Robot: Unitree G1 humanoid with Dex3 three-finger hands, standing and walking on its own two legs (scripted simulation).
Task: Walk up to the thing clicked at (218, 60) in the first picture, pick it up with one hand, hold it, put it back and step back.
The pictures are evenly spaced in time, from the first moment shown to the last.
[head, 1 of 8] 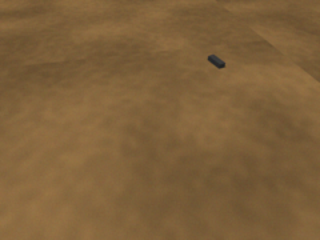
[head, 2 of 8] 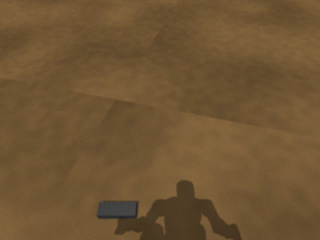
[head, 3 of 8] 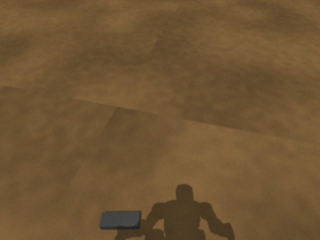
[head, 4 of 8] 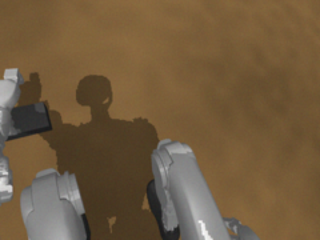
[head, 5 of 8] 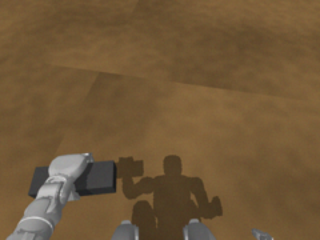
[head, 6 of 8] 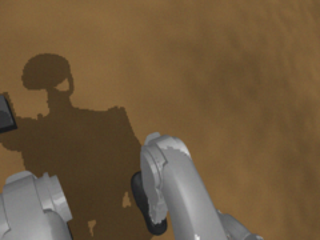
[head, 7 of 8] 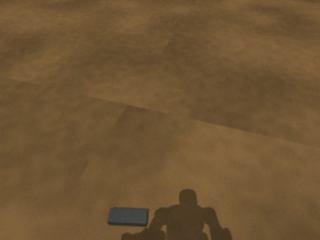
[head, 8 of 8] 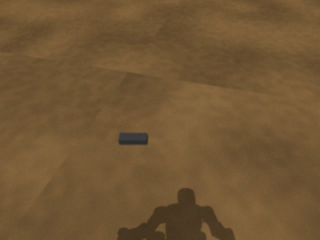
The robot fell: no
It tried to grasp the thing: yes
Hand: left
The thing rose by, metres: 0.68
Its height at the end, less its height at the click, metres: +0.00
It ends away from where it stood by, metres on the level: 0.01
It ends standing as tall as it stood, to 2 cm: yes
